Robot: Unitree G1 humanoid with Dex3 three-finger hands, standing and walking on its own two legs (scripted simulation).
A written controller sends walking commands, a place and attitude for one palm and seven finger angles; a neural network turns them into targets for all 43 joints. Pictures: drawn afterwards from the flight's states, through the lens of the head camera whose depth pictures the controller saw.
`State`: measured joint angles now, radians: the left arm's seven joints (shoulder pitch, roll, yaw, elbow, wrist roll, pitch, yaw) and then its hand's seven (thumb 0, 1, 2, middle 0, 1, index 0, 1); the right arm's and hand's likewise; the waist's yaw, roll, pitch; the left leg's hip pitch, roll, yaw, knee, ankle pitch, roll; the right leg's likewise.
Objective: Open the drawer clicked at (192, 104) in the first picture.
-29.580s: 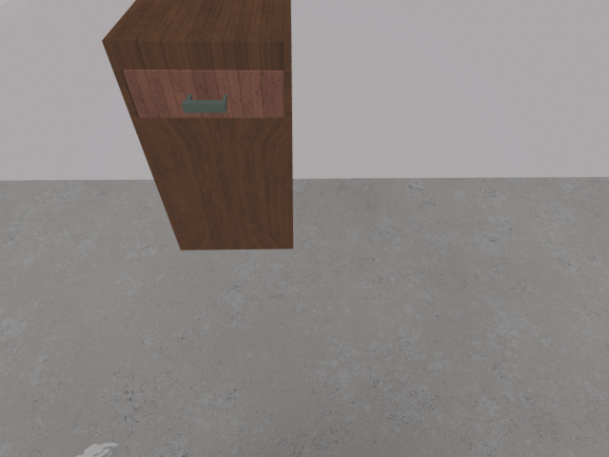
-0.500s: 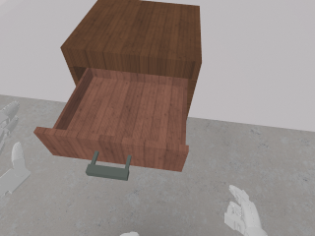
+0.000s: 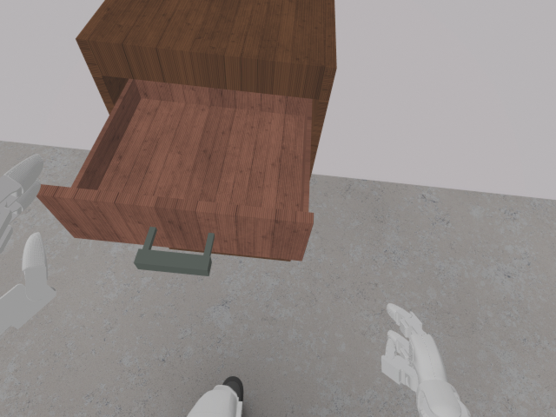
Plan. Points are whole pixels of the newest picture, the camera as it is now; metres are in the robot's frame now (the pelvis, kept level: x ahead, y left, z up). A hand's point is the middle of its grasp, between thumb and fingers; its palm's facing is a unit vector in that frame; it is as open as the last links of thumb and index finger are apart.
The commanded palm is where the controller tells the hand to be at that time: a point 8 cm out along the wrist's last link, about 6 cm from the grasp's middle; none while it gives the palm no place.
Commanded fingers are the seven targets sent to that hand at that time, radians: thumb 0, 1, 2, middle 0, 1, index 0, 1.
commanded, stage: step back with the hand held close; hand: left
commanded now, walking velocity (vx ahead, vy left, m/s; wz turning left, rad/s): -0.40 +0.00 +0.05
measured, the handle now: (177, 249) +0.36 +0.20 -0.05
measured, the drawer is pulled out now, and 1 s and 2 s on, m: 0.29 0.29 0.29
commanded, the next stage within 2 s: stop stepping back and stand still in 0.22 s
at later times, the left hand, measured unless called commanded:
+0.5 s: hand out of the picture +0.04 +0.18 +0.17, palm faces +0.30 -0.81 -0.51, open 7.4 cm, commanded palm -0.02 +0.24 +0.19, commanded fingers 0.00 0.90 0.90 -0.20 -0.30 -0.20 -0.30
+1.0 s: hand out of the picture -0.04 +0.18 +0.18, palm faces +0.47 -0.77 -0.43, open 7.4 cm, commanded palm -0.10 +0.22 +0.19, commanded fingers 0.00 0.90 0.90 -0.20 -0.30 -0.20 -0.30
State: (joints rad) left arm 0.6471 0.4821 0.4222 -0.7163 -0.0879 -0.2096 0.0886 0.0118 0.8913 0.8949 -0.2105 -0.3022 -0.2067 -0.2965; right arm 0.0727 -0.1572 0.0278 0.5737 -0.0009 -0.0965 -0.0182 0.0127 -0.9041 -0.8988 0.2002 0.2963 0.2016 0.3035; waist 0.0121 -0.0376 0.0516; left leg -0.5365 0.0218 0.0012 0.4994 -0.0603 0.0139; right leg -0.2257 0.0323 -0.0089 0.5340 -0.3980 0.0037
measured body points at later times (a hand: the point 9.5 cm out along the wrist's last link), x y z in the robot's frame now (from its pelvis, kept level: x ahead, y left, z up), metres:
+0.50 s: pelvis -0.13 -0.05 +0.00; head -0.10 -0.04 +0.45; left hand +0.02 +0.22 +0.20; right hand +0.07 -0.26 -0.07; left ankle -0.07 +0.09 -0.72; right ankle -0.12 -0.14 -0.73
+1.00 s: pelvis -0.19 -0.08 +0.01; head -0.20 -0.08 +0.46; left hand -0.07 +0.22 +0.20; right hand -0.02 -0.30 -0.08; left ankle -0.20 +0.05 -0.70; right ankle -0.13 -0.14 -0.73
